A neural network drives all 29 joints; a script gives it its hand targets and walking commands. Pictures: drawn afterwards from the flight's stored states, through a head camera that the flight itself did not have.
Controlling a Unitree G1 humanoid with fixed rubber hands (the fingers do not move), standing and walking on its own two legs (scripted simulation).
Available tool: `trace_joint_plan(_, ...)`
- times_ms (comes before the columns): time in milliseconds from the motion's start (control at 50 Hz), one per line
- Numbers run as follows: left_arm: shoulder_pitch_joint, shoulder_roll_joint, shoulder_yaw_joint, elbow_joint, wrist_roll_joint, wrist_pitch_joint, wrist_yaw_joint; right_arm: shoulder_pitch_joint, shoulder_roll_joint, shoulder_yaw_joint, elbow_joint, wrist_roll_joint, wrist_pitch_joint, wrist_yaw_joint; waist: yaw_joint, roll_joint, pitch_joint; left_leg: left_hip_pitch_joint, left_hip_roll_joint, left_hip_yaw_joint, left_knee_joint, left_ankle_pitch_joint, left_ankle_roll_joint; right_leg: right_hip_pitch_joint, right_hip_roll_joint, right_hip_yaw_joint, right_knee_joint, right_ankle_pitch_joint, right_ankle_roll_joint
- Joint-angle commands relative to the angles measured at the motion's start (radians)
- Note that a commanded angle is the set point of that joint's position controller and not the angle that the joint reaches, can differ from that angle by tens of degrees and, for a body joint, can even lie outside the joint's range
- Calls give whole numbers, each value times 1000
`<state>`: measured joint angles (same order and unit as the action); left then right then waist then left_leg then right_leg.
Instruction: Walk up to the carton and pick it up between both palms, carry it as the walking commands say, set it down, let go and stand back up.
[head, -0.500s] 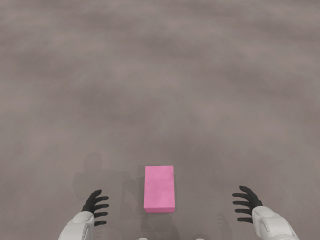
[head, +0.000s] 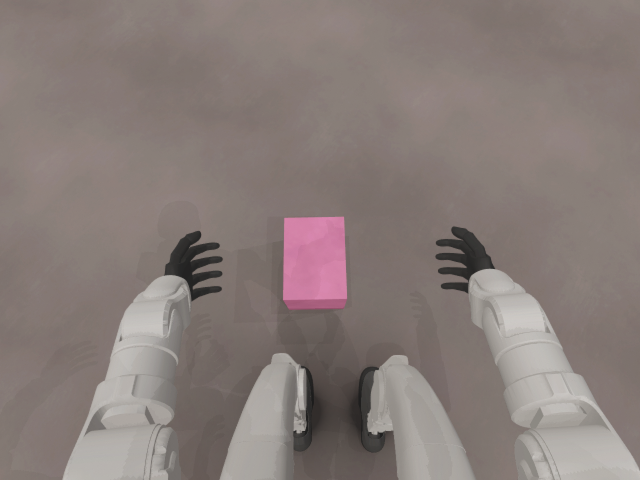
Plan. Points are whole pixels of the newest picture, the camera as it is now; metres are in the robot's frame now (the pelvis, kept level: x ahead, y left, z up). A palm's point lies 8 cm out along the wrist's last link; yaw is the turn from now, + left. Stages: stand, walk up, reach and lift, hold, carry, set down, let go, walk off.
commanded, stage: reach and lift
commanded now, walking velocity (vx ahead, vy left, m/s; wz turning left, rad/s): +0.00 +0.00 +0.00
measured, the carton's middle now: (315, 265) +0.49 +0.06 -0.61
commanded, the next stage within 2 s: none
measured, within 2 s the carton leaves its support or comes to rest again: neither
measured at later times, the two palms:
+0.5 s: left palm (198, 198) +0.48 +0.23 -0.13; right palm (436, 190) +0.49 -0.14 -0.13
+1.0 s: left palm (206, 214) +0.48 +0.24 -0.21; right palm (408, 205) +0.50 -0.12 -0.21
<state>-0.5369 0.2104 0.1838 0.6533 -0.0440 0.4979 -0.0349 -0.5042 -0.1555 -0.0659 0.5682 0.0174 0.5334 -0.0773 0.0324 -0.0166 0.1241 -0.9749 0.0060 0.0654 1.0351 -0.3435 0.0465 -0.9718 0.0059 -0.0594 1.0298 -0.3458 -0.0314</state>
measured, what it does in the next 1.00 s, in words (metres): lowers itself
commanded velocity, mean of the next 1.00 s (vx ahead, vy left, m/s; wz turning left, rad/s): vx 0.00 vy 0.00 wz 0.00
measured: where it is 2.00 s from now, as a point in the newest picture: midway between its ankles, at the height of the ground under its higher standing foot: (335, 423)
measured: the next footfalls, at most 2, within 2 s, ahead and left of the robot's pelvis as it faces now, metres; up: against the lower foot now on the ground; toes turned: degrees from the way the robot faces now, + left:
none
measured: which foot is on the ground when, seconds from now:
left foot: down 0.00-1.00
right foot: down 0.00-1.00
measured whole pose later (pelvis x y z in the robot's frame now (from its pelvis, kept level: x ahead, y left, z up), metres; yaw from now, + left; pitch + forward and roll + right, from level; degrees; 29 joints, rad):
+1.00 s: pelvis +0.01 +0.00 -0.08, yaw +2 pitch +47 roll +0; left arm -1.10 0.28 0.32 1.00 0.00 0.07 -0.05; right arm -1.04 -0.10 -0.29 0.84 -0.05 0.12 -0.14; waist 0.03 -0.03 -0.06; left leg -1.72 -0.04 0.01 1.26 -0.36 0.03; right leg -1.70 0.03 -0.02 1.27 -0.38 -0.02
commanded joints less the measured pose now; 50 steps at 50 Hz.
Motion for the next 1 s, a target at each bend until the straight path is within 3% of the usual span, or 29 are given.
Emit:
trace_joint_plan(0,-384,112,90,-41,41,-97,31,-429,-11,-70,-1,-24,-79,-6,80,59,-553,121,-4,-81,-151,-71,-39,185,-6,113,-119,-162,34)
trace_joint_plan(20,-402,79,60,-48,28,-98,45,-418,-68,-132,60,-74,-93,-14,1,75,-575,176,-11,-93,-156,-97,-53,150,14,80,-105,-158,32)
trace_joint_plan(40,-345,92,98,22,53,-110,53,-432,-64,-128,64,-76,-103,-25,43,90,-594,172,-16,-94,-150,-61,-54,166,11,88,-94,-137,36)
trace_joint_plan(80,-478,23,48,-3,20,-146,67,-480,-115,-195,117,-110,-153,-33,-50,80,-709,232,-10,-126,-132,-84,-71,53,34,54,-59,-100,23)
trace_joint_plan(100,-545,44,59,-28,22,-188,77,-540,-79,-167,90,-71,-193,-34,-16,83,-809,226,-16,-128,-89,-5,-68,38,42,66,-36,-59,28)
trace_joint_plan(140,-594,45,39,-51,-3,-226,109,-547,-110,-229,80,-99,-246,-47,-75,54,-975,363,-16,-180,-55,115,-72,-42,80,24,8,25,28)
trace_joint_plan(240,-585,129,32,-5,-45,-277,146,-665,-112,-136,17,-10,-302,-72,-25,-13,-1217,366,-24,-148,0,288,-48,63,89,34,27,126,38)
trace_joint_plan(260,-572,158,55,-34,-51,-288,141,-666,-121,-126,-27,15,-307,-72,21,-9,-1264,344,-35,-127,-1,311,-44,132,87,60,10,159,39)
trace_joint_plan(300,-600,112,18,-16,-67,-300,134,-633,-95,-112,95,18,-311,-58,-13,24,-1218,313,-33,-145,-11,358,-52,93,95,50,30,181,30)
trace_joint_plan(320,-647,133,42,45,-54,-332,123,-724,-74,-126,60,28,-335,-54,34,17,-1097,184,-43,-122,-8,360,-42,-10,84,67,23,187,41)
trace_joint_plan(340,-653,125,52,41,-26,-350,119,-682,-73,-151,95,19,-352,-44,33,76,-1085,233,-41,-140,-3,455,-50,-82,87,72,33,215,37)
trace_joint_plan(400,-648,96,73,171,-23,-383,101,-673,-52,-134,166,24,-395,-24,33,39,-1007,205,-27,-155,5,486,-39,-140,83,86,41,239,45)
trace_joint_plan(420,-633,78,64,188,4,-408,99,-641,-14,-128,224,28,-417,-14,56,110,-999,245,-29,-157,12,558,-53,-245,90,80,47,235,36)
trace_joint_plan(460,-680,109,106,168,5,-445,93,-680,-45,-147,190,2,-445,-18,47,30,-1121,262,-23,-155,58,647,-45,-234,92,89,48,301,44)
trace_joint_plan(480,-640,49,60,178,-4,-445,84,-643,-20,-151,220,21,-459,-14,19,103,-1166,334,-26,-163,34,717,-54,-225,96,77,41,344,35)
trace_joint_plan(520,-677,98,112,144,16,-453,86,-684,-57,-184,146,-17,-467,-24,17,41,-1290,378,-27,-165,61,775,-52,-188,95,82,32,384,52)
trace_joint_plan(540,-701,122,118,142,40,-466,77,-676,-42,-186,162,-21,-469,-31,28,88,-1247,311,-41,-140,47,732,-51,-171,90,87,29,396,54)
trace_joint_plan(580,-708,99,119,99,22,-472,58,-699,-92,-239,89,-71,-484,-45,-38,32,-1329,317,-43,-157,58,759,-53,-168,87,84,13,429,50)
trace_joint_plan(620,-641,149,195,110,66,-487,53,-628,16,-194,110,-73,-481,-49,47,-38,-1326,139,-58,-127,56,711,-41,-3,68,124,33,544,59)
trace_joint_plan(640,-697,127,157,39,21,-488,46,-641,20,-200,78,-78,-483,-47,-7,-12,-1438,220,-49,-154,60,786,-46,-5,67,115,54,565,60)
trace_joint_plan(680,-629,176,204,113,51,-488,31,-668,-44,-213,4,-101,-480,-70,28,-76,-1437,24,-71,-115,59,653,-33,153,53,135,73,643,67)
trace_joint_plan(740,-700,196,203,-9,58,-490,25,-713,17,-198,-120,-80,-480,-75,42,-52,-1529,56,-70,-124,72,721,-28,136,61,124,91,639,80)
trace_joint_plan(760,-687,168,183,74,35,-483,7,-725,-16,-203,-66,-80,-478,-77,34,-10,-1402,-46,-73,-110,80,603,-29,92,47,130,101,571,71)
trace_joint_plan(780,-647,169,202,134,74,-484,0,-669,27,-188,58,-88,-471,-72,74,8,-1245,-191,-72,-106,87,537,-36,23,44,143,125,549,70)
trace_joint_plan(860,-760,97,127,218,36,-465,-18,-778,76,-148,106,-54,-455,-55,25,-82,-1016,-371,-72,-100,121,235,-28,-180,53,121,150,218,81)
trace_joint_plan(900,-831,66,62,222,26,-450,-21,-802,7,-216,150,-71,-441,-57,-31,54,-999,-304,-63,-109,158,162,-50,-315,71,85,206,94,48)
trace_joint_plan(920,-832,107,91,264,39,-437,-22,-840,-6,-220,165,-81,-436,-62,-11,-1,-1022,-337,-65,-94,200,108,-50,-334,74,68,236,35,63)
trace_joint_plan(960,-881,137,100,228,52,-439,-3,-852,-11,-243,172,-64,-434,-69,3,41,-1072,-299,-69,-88,238,87,-59,-387,88,49,292,1,55)
trace_joint_plan(980,-916,142,91,240,67,-422,15,-847,-73,-295,202,-83,-435,-74,-33,107,-1133,-211,-67,-105,260,155,-65,-457,95,20,321,26,52)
